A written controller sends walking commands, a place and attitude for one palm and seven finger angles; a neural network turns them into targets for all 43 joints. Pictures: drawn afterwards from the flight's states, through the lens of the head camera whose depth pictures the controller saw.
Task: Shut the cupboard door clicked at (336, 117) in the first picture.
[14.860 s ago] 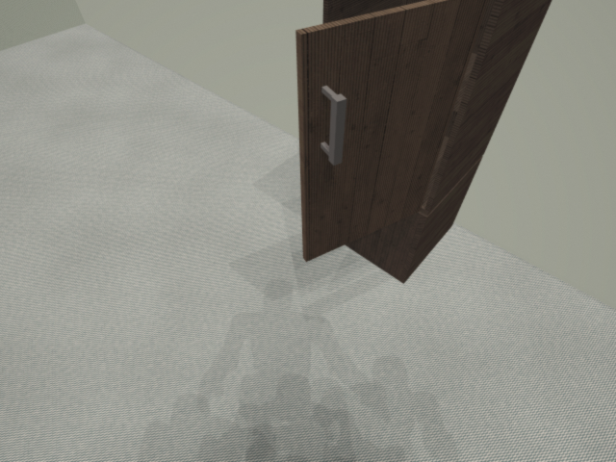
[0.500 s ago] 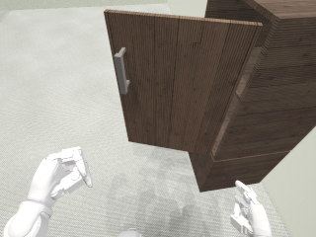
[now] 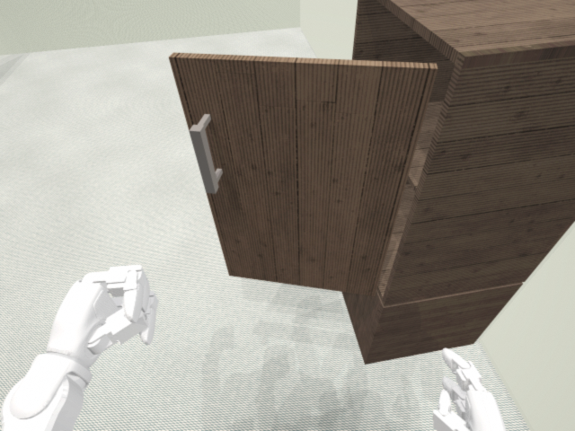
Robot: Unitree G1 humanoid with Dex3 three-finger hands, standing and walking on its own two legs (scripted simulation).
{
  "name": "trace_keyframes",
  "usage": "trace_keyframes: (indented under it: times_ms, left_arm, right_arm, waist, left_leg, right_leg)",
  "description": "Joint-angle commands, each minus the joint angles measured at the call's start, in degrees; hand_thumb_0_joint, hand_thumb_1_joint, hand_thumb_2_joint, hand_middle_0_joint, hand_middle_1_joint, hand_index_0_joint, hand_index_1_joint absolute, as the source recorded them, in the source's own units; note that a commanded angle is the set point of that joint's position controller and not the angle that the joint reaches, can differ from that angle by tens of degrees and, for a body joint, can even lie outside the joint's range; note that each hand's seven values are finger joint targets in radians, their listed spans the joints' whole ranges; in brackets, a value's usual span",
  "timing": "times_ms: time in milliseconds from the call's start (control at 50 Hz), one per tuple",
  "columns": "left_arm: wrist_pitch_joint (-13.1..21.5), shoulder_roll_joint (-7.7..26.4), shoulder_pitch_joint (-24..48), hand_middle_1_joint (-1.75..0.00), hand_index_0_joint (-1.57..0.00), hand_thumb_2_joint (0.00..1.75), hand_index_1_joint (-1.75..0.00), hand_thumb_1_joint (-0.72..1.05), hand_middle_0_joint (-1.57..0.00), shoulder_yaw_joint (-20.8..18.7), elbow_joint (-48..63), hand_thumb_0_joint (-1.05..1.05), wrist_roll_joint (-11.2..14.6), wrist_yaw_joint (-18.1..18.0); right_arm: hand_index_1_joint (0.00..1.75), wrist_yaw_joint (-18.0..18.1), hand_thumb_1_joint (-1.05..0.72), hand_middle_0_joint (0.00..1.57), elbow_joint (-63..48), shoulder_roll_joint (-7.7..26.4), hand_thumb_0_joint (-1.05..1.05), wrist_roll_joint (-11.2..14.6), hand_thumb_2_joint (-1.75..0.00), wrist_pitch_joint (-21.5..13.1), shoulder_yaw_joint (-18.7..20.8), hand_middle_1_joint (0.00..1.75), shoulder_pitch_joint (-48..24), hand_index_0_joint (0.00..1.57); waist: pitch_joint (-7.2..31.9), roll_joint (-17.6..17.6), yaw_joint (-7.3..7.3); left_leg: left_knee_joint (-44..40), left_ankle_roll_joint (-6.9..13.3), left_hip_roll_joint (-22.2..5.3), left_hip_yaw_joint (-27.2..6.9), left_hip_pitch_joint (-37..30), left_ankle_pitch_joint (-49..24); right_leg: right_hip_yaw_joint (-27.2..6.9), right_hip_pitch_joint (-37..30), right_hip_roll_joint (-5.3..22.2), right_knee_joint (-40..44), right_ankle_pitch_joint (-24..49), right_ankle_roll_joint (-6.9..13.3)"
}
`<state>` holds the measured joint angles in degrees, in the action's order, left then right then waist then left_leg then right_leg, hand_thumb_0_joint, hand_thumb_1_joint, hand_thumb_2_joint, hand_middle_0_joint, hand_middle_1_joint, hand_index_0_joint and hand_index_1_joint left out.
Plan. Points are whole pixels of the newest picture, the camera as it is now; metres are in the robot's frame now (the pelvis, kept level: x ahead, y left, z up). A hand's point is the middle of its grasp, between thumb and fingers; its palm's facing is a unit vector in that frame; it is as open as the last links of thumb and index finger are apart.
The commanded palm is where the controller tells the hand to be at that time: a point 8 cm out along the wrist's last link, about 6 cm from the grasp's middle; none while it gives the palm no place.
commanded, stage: raise the hand and make a fist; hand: left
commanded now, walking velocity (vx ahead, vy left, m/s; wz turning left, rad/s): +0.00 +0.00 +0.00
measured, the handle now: (208, 154) +0.54 +0.18 +0.11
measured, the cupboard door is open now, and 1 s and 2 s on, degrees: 70 70 70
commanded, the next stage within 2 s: bring the fist close to the handle in 0.20 s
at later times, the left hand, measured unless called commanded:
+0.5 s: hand (155, 290) +0.26 +0.19 +0.11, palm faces -0.08 -0.99 -0.07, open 3.1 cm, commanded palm +0.25 +0.23 +0.12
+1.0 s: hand (193, 220) +0.38 +0.17 +0.11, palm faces -0.10 -0.99 -0.05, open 3.1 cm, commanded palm +0.36 +0.22 +0.12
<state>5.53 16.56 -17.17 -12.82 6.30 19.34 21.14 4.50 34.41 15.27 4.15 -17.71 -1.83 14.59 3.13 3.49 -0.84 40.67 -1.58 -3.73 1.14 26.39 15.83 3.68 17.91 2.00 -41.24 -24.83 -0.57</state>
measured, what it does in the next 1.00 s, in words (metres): stands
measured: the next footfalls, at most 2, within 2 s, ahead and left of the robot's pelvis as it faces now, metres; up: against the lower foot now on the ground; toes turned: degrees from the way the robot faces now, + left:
none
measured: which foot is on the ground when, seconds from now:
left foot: down 0.00-1.00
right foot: down 0.00-1.00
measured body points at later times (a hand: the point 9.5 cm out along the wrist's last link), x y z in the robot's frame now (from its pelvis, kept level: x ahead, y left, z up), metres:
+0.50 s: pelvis +0.01 +0.00 +0.00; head +0.01 -0.02 +0.45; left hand +0.26 +0.24 +0.12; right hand +0.19 -0.24 -0.07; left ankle +0.06 +0.14 -0.71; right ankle -0.03 -0.12 -0.71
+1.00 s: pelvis +0.01 +0.00 +0.00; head +0.04 -0.01 +0.45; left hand +0.38 +0.22 +0.12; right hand +0.15 -0.25 -0.10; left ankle +0.06 +0.14 -0.71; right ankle -0.03 -0.12 -0.71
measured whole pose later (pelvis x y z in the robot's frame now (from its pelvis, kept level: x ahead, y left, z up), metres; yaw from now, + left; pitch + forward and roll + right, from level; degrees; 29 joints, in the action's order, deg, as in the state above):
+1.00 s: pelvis +0.01 +0.00 +0.00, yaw -1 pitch +4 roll +0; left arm 6.6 17.0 16.4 -11.9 -23.6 13.3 15.5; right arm 3.4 37.9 15.2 3.5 -10.5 -0.7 14.7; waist 2.4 1.9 1.6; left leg 38.8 -1.4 -3.5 2.9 27.0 16.0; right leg 1.9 19.7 2.4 -40.2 -24.8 -0.8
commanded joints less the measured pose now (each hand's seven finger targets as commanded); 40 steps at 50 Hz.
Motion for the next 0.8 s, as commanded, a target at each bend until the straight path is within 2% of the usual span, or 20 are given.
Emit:
trace_keyframes:
  times_ms: [0, 20, 40, 120, 140, 220, 240, 280, 400, 420, 440, 520, 540, 580, 600, 620, 640, 700, 720, 780]
  left_arm:
    - [4.9, 10.17, 8.58, -1.5, -1.3, 0.9, -1.5, 0.9, -1.3, -5.89, 12.88, 0.0, 0.86, -0.71]
    - [5.14, 11.41, 8.37, -1.5, -1.3, 0.9, -1.5, 0.9, -1.3, -6.8, 12.54, 0.0, 0.39, -1.01]
    - [5.4, 8.91, 7.83, -1.5, -1.3, 0.9, -1.5, 0.9, -1.3, -4.56, 13.36, 0.0, 0.34, -1.02]
    - [5.3, 10.64, 7.3, -1.5, -1.3, 0.9, -1.5, 0.9, -1.3, -6.7, 10.94, 0.0, 0.48, -1.17]
    - [5.19, 7.87, 6.97, -1.5, -1.3, 0.9, -1.5, 0.9, -1.3, -4.07, 11.38, 0.0, 0.45, -1.0]
    - [4.77, 10.01, 7.64, -1.5, -1.3, 0.9, -1.5, 0.9, -1.3, -5.75, 10.45, 0.0, 0.39, -0.74]
    - [4.73, 7.55, 7.21, -1.5, -1.3, 0.9, -1.5, 0.9, -1.3, -3.48, 11.28, 0.0, 0.21, -0.72]
    - [5.04, 8.77, 7.8, -1.5, -1.3, 0.9, -1.5, 0.9, -1.3, -4.42, 12.47, 0.0, 0.12, -0.97]
    - [5.26, 9.99, 21.64, -1.5, -1.3, 0.9, -1.5, 0.9, -1.3, -4.34, 6.73, 0.0, -0.45, -1.53]
    - [5.12, 10.33, 23.14, -1.5, -1.3, 0.9, -1.5, 0.9, -1.3, -3.92, 5.7, 0.0, -0.97, -1.71]
    - [4.93, 7.56, 24.65, -1.5, -1.3, 0.9, -1.5, 0.9, -1.3, -1.24, 4.9, 0.0, -1.05, -1.66]
    - [3.65, 11.13, 27.32, -1.5, -1.3, 0.9, -1.5, 0.9, -1.3, -4.06, -1.09, 0.0, -1.7, -1.88]
    - [3.39, 8.69, 28.54, -1.5, -1.3, 0.9, -1.5, 0.9, -1.3, -1.85, -1.75, 0.0, -1.84, -1.85]
    - [3.11, 9.93, 31.71, -1.5, -1.3, 0.9, -1.5, 0.9, -1.3, -2.87, -3.11, 0.0, -2.1, -2.47]
    - [2.98, 9.48, 33.67, -1.5, -1.3, 0.9, -1.5, 0.9, -1.3, -2.71, -4.09, 0.0, -2.0, -2.71]
    - [3.09, 12.08, 34.14, -1.5, -1.3, 0.9, -1.5, 0.9, -1.3, -4.95, -5.9, 0.0, -2.35, -3.27]
    - [2.93, 10.38, 33.79, -1.5, -1.3, 0.9, -1.5, 0.9, -1.3, -3.98, -7.17, 0.0, -2.4, -3.43]
    - [3.58, 10.79, 39.02, -1.5, -1.3, 0.9, -1.5, 0.9, -1.3, -3.97, -7.11, 0.0, -3.08, -3.99]
    - [3.58, 11.83, 38.83, -1.5, -1.3, 0.9, -1.5, 0.9, -1.3, -4.59, -8.76, 0.0, -3.52, -4.41]
    - [3.75, 9.09, 43.49, -1.5, -1.3, 0.9, -1.5, 0.9, -1.3, -1.56, -11.27, 0.0, -3.79, -4.69]
  right_arm:
    - [0.3, 0.32, -0.9, 0.2, -9.79, 5.72, 0.0, -0.2, -0.9, -3.91, 2.52, 0.3, -6.67, 0.2]
    - [0.3, 0.34, -0.9, 0.2, -9.29, 5.87, 0.0, -0.4, -0.9, -3.79, 2.53, 0.3, -6.57, 0.2]
    - [0.3, 0.3, -0.9, 0.2, -9.39, 5.16, 0.0, -0.23, -0.9, -3.91, 2.6, 0.3, -6.67, 0.2]
    - [0.3, 0.25, -0.9, 0.2, -8.85, 5.79, 0.0, -0.37, -0.9, -3.74, 2.66, 0.3, -6.5, 0.2]
    - [0.3, 0.2, -0.9, 0.2, -8.92, 5.27, 0.0, -0.18, -0.9, -3.75, 2.64, 0.3, -6.77, 0.2]
    - [0.3, 0.31, -0.9, 0.2, -8.82, 5.82, 0.0, -0.25, -0.9, -3.42, 2.67, 0.3, -6.73, 0.2]
    - [0.3, 0.21, -0.9, 0.2, -8.99, 5.22, 0.0, -0.16, -0.9, -3.47, 2.68, 0.3, -6.89, 0.2]
    - [0.3, 0.25, -0.9, 0.2, -9.26, 5.36, 0.0, -0.22, -0.9, -3.52, 2.71, 0.3, -7.04, 0.2]
    - [0.3, 1.0, -0.9, 0.2, -7.17, 6.12, 0.0, -0.32, -0.9, -2.5, 2.61, 0.3, -6.42, 0.2]
    - [0.3, 1.07, -0.9, 0.2, -6.9, 6.15, 0.0, -0.31, -0.9, -2.28, 2.47, 0.3, -6.59, 0.2]
    - [0.3, 1.09, -0.9, 0.2, -6.87, 5.52, 0.0, -0.24, -0.9, -2.26, 2.52, 0.3, -6.75, 0.2]
    - [0.3, 1.16, -0.9, 0.2, -6.51, 6.32, 0.0, -0.38, -0.9, -1.33, 2.49, 0.3, -6.28, 0.2]
    - [0.3, 1.02, -0.9, 0.2, -6.67, 5.79, 0.0, -0.28, -0.9, -1.04, 2.52, 0.3, -6.56, 0.2]
    - [0.3, 0.84, -0.9, 0.2, -6.8, 5.85, 0.0, -0.29, -0.9, -0.6, 2.56, 0.3, -6.59, 0.2]
    - [0.3, 0.69, -0.9, 0.2, -6.96, 5.89, 0.0, -0.3, -0.9, -0.34, 2.4, 0.3, -6.61, 0.2]
    - [0.3, 0.64, -0.9, 0.2, -6.43, 6.32, 0.0, -0.43, -0.9, 0.02, 2.61, 0.3, -6.24, 0.2]
    - [0.3, 0.53, -0.9, 0.2, -6.77, 5.93, 0.0, -0.44, -0.9, 0.37, 2.68, 0.3, -6.35, 0.2]
    - [0.3, -0.01, -0.9, 0.2, -6.94, 5.95, 0.0, -0.48, -0.9, 1.07, 2.76, 0.3, -6.05, 0.2]
    - [0.3, -0.11, -0.9, 0.2, -6.65, 6.16, 0.0, -0.57, -0.9, 1.4, 2.86, 0.3, -5.72, 0.2]
    - [0.3, -0.29, -0.9, 0.2, -6.19, 6.04, 0.0, -0.5, -0.9, 2.16, 3.03, 0.3, -5.07, 0.2]
  waist:
    - [7.1, -2.72, -0.33]
    - [6.7, -2.95, -0.55]
    - [6.99, -1.12, -0.27]
    - [5.96, -3.67, -0.31]
    - [5.5, -2.57, -0.06]
    - [5.0, -3.63, -0.02]
    - [5.34, -2.22, -0.02]
    - [6.69, -1.97, -0.08]
    - [5.69, -3.02, 1.76]
    - [5.16, -2.34, 1.42]
    - [6.09, -1.01, 1.79]
    - [8.46, -4.25, 0.87]
    - [8.36, -2.35, 1.07]
    - [9.37, -1.56, 0.89]
    - [9.49, -2.76, 1.01]
    - [9.59, -5.13, 0.75]
    - [9.46, -4.58, 0.58]
    - [12.79, -0.9, 0.7]
    - [12.49, -2.61, 0.75]
    - [11.55, -1.9, 1.72]
  left_leg:
    - [-4.46, 3.2, 3.51, -0.39, -10.93, -5.98]
    - [-4.27, 3.25, 3.36, -0.46, -10.75, -6.27]
    - [-4.24, 3.35, 3.58, -0.01, -11.21, -6.7]
    - [-4.3, 3.24, 3.33, -0.22, -10.68, -6.71]
    - [-4.44, 3.26, 3.47, 0.06, -10.56, -6.4]
    - [-4.28, 3.27, 3.33, -0.08, -10.55, -6.33]
    - [-4.59, 3.3, 3.39, 0.14, -11.02, -6.4]
    - [-4.64, 3.28, 3.37, 0.06, -11.86, -7.18]
    - [-4.76, 3.17, 3.31, -0.5, -12.29, -4.85]
    - [-4.83, 3.25, 3.28, -0.47, -12.19, -4.36]
    - [-4.92, 3.32, 3.4, -0.29, -13.04, -4.48]
    - [-5.18, 3.23, 3.21, -0.58, -12.92, -6.59]
    - [-5.32, 3.15, 3.38, -0.23, -13.01, -6.96]
    - [-5.53, 2.89, 3.24, -0.19, -13.72, -7.3]
    - [-5.73, 2.86, 3.38, -0.31, -13.57, -7.32]
    - [-5.62, 2.95, 3.15, -0.34, -12.94, -7.69]
    - [-5.7, 2.98, 3.33, 0.0, -12.68, -8.19]
    - [-5.53, 2.64, 3.39, 0.23, -14.88, -10.63]
    - [-5.32, 2.81, 3.21, 0.27, -14.39, -10.78]
    - [-5.45, 2.66, 3.22, 0.38, -14.45, -10.24]
  right_leg:
    - [-1.33, 5.31, -1.82, 8.77, 14.25, -0.8]
    - [-1.73, 5.1, -1.88, 8.95, 14.35, -0.76]
    - [-1.52, 4.78, -1.69, 8.79, 15.42, -0.67]
    - [-1.47, 5.28, -1.81, 8.97, 15.92, -1.01]
    - [-1.4, 5.15, -1.67, 9.09, 15.69, -0.93]
    - [-2.03, 5.63, -1.61, 9.55, 15.68, -1.28]
    - [-1.3, 5.26, -1.78, 9.21, 15.59, -0.95]
    - [-1.01, 4.85, -1.82, 8.78, 16.36, -0.83]
    - [-0.87, 7.78, -2.17, 8.83, 12.81, -0.91]
    - [-1.46, 7.83, -2.12, 9.34, 11.74, -0.77]
    - [-1.3, 7.58, -2.01, 9.28, 12.22, -0.63]
    - [-1.17, 6.01, -2.02, 8.88, 14.75, -0.46]
    - [-1.03, 5.78, -1.87, 8.63, 15.62, -0.33]
    - [-0.81, 5.89, -1.9, 8.49, 15.82, -0.2]
    - [-0.65, 6.01, -1.9, 8.37, 15.84, -0.22]
    - [-0.88, 5.31, -1.88, 8.66, 15.96, -0.26]
    - [-0.87, 5.13, -1.89, 8.45, 16.95, -0.2]
    - [-0.72, 4.58, -1.93, 7.48, 19.36, 0.2]
    - [-0.94, 4.33, -1.91, 7.81, 19.55, 0.07]
    - [-0.74, 5.51, -2.15, 7.83, 19.56, 0.1]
